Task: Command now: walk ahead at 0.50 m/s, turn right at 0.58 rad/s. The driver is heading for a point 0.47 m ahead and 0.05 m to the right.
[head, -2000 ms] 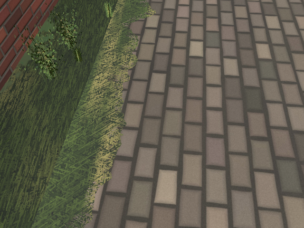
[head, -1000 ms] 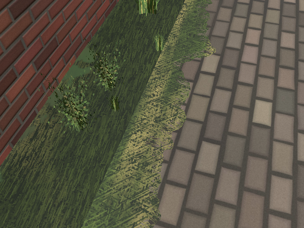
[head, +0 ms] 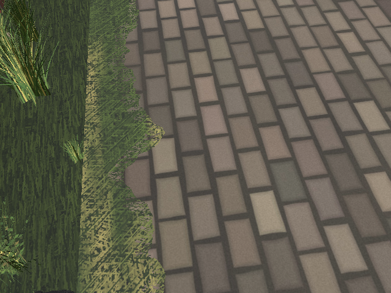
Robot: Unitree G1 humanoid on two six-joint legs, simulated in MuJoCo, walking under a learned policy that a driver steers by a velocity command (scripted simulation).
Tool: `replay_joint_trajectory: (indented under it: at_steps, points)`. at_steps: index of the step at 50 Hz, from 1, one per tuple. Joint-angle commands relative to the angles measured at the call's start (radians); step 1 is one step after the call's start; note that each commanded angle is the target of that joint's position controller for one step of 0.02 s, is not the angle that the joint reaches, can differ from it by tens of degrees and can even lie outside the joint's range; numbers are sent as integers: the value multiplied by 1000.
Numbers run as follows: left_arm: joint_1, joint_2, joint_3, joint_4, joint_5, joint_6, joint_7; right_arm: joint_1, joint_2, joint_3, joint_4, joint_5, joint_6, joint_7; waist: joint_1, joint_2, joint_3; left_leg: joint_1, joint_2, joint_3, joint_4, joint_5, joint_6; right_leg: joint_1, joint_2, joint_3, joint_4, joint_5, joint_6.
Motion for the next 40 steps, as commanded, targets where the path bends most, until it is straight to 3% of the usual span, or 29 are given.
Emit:
replay_joint_trajectory:
  at_steps: [1,2,3,4,6,9,12,15,17,19,21,22,23,24,25,26,27,29,30,32,34,37,38,39,40]
  points:
    - [270,185,52,-5,5,-33,4,-116,-128,-8,-159,32,-82,17,138,-90,-240,-696,-38,-177,372,40,51,734,-315,671,-400,-144,-243]
    - [200,156,43,-13,5,-39,6,-110,-118,-8,-141,10,-87,8,88,-9,-175,-631,6,-181,283,116,54,588,-266,558,-394,-42,-204]
    - [145,121,32,-28,11,-40,10,-97,-130,-17,-130,-11,-81,2,52,-20,-142,-557,31,-185,202,162,48,478,-231,475,-403,68,-185]
    - [121,109,25,-42,21,-40,15,-82,-132,-21,-126,-15,-68,5,28,-40,-133,-499,41,-189,170,193,42,410,-212,442,-425,125,-182]
    - [130,122,29,-43,17,-45,26,-81,-105,-17,-130,-25,-48,6,18,-31,-126,-465,30,-171,91,232,12,344,-194,392,-447,229,-193]
    - [178,152,38,-29,11,-45,47,-180,-71,-5,-164,-29,-38,3,43,-29,-86,-483,-1,-159,-109,392,-25,297,-156,327,-458,242,-172]
    - [215,153,39,-16,6,-37,56,-282,-47,7,-193,-20,-44,15,84,-64,-61,-417,-48,-155,-330,565,-30,257,-115,298,-450,134,-127]
    - [262,155,42,7,0,-32,58,-345,-61,7,-221,-6,-53,28,109,-74,-48,-371,-73,-167,-424,608,-20,276,-136,347,-420,76,-112]
    - [280,136,37,20,1,-28,61,-339,-81,3,-220,-6,-62,38,108,-82,-54,-367,-69,-179,-469,587,-1,350,-165,382,-367,68,-104]
    - [280,131,37,30,9,-18,68,-306,-100,-5,-214,-19,-72,42,91,-109,-55,-336,-80,-164,-497,520,31,411,-175,403,-280,225,-79]
    - [255,100,26,20,13,-10,71,-179,-124,-19,-181,-44,-86,37,23,-110,-135,-136,-85,-128,-565,629,84,424,-102,364,-99,446,-21]
    - [249,65,10,-7,29,-11,71,-66,-175,-27,-174,-64,-91,34,-21,-30,-277,117,61,-251,-490,920,144,314,-44,318,124,303,26]
    - [441,9,-8,11,15,-15,69,21,-227,-43,-143,-63,-73,36,27,269,-438,472,304,-598,-466,1081,351,3,106,230,482,-362,110]
    - [481,92,2,35,7,-16,68,49,-166,-31,-130,-19,-58,46,16,254,-469,470,342,-756,-532,882,373,-92,79,276,619,-497,129]
    - [367,146,18,30,-1,-6,69,-6,-114,-14,-146,-10,-50,45,-10,151,-329,351,291,-630,-556,793,328,-139,43,275,668,-436,142]
    - [278,148,19,13,5,5,76,-74,-80,2,-156,-23,-40,44,-2,78,-254,231,240,-517,-572,789,290,-128,10,238,635,-381,149]
    - [229,135,18,-1,17,15,79,-126,-47,17,-155,-28,-35,44,16,62,-186,111,205,-440,-593,835,281,-102,-21,224,565,-346,156]
    - [244,76,8,-1,19,35,78,-176,-31,28,-135,-39,-31,44,70,119,-155,-44,132,-324,-635,875,253,49,-66,183,375,-305,159]
    - [254,46,-1,4,20,39,80,-188,-43,25,-125,-40,-29,43,79,142,-158,-77,112,-281,-643,924,256,102,-61,149,279,-298,168]
    - [240,24,-12,7,25,40,82,-192,-79,15,-109,-35,-21,36,74,149,-199,-86,112,-246,-642,987,269,194,-61,120,128,-227,174]
    - [228,39,-11,16,23,46,81,-182,-100,11,-93,-25,-10,31,65,142,-231,-75,123,-243,-648,892,268,262,-58,106,25,-112,169]
    - [195,46,-8,26,32,59,74,-206,-87,23,-81,-13,10,30,78,119,-184,-153,88,-232,-662,480,220,383,-44,80,-166,47,135]
    - [163,53,-8,15,44,60,74,-186,-62,34,-69,-14,12,33,72,103,-153,-188,61,-232,-667,321,176,414,-60,103,-228,87,116]
    - [135,79,-6,-4,53,59,77,-160,-39,45,-58,-25,11,36,58,63,-136,-226,31,-222,-653,188,125,444,-122,173,-258,149,90]
    - [110,133,3,-17,47,60,82,-113,-45,44,-50,-38,10,39,11,-25,-115,-243,-35,-176,-623,96,87,426,-167,210,-237,168,59]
